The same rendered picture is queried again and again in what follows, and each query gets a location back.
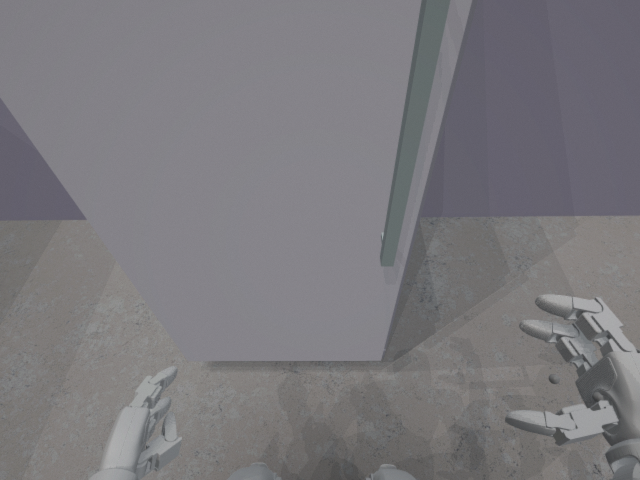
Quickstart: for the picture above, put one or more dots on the handle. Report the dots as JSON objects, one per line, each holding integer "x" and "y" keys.
{"x": 430, "y": 29}

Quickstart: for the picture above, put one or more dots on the robot left hand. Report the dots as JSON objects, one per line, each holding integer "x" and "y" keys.
{"x": 135, "y": 425}

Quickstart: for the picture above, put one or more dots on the robot right hand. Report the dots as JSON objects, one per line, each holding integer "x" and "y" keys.
{"x": 616, "y": 376}

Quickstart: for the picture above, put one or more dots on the fridge door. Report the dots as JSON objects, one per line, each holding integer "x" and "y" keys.
{"x": 235, "y": 157}

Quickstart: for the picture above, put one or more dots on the robot right forearm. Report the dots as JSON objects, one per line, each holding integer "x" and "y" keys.
{"x": 624, "y": 459}

